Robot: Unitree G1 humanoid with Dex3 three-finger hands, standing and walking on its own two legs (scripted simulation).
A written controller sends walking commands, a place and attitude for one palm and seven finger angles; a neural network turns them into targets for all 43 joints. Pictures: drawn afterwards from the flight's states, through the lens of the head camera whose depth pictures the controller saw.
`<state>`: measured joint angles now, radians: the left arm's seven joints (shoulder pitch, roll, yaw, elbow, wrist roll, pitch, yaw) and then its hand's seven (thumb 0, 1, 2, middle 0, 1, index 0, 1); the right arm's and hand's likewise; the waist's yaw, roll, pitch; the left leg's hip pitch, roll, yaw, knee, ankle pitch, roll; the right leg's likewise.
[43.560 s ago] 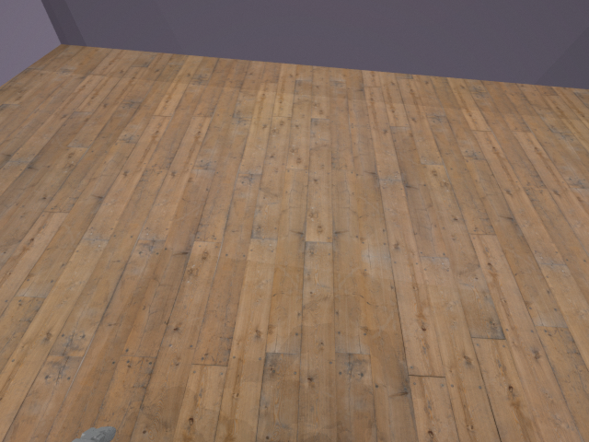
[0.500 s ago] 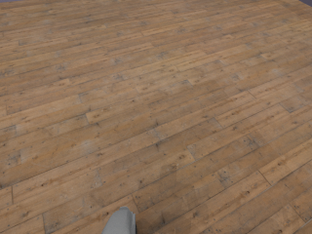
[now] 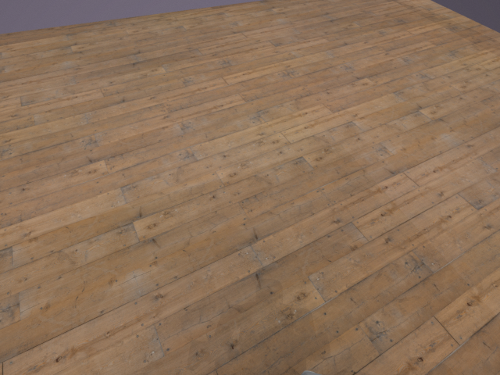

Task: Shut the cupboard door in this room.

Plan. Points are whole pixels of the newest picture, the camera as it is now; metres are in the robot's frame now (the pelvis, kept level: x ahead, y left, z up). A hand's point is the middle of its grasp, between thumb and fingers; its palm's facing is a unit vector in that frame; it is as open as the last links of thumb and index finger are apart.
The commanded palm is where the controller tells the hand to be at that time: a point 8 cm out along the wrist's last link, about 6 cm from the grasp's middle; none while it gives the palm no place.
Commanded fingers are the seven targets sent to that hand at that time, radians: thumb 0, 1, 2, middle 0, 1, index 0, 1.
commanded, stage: turn to face it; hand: left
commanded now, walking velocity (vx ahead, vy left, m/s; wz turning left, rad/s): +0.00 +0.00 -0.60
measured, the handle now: out of the picture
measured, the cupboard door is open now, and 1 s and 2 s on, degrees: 45 45 45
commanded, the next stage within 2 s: none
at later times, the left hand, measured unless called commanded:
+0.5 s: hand (154, 346) +0.19 +0.20 -0.18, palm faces -0.21 -0.95 -0.22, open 7.4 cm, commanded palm none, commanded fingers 0.00 0.90 0.90 -0.20 -0.30 -0.20 -0.30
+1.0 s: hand (208, 316) +0.25 +0.11 -0.16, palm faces -0.53 -0.81 -0.24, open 7.4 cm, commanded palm none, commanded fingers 0.00 0.90 0.90 -0.20 -0.30 -0.20 -0.30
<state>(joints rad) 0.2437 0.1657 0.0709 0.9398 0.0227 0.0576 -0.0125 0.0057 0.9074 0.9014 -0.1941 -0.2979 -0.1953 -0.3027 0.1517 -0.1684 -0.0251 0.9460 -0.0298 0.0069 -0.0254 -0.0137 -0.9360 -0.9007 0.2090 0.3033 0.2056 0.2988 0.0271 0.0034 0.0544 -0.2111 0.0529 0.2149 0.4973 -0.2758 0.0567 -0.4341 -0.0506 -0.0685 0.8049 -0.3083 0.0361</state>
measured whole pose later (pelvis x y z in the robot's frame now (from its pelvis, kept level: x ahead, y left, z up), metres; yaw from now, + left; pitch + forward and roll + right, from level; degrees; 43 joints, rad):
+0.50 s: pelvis +0.07 +0.02 -0.01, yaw -17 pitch +0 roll -1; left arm 0.21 0.25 0.09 0.91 0.01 0.07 -0.01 0.01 0.90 0.90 -0.20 -0.30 -0.20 -0.30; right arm 0.18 -0.20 -0.02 0.89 -0.03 0.01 -0.03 0.01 -0.91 -0.90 0.20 0.30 0.20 0.30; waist 0.02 -0.04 0.06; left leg -0.34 0.07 0.05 0.61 -0.25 -0.01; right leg -0.36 0.04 0.08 0.79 -0.48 0.01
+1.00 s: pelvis +0.06 -0.01 +0.00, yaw -34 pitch +1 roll +0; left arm 0.19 0.20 0.05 0.87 0.02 0.05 -0.01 0.01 0.90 0.90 -0.20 -0.30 -0.20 -0.30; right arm 0.19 -0.27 -0.06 0.90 -0.02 0.06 -0.02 0.01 -0.91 -0.90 0.20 0.30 0.20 0.30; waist -0.01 0.02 0.08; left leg -0.48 0.07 0.04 1.01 -0.41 -0.09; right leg -0.27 0.02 0.02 0.51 -0.26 -0.03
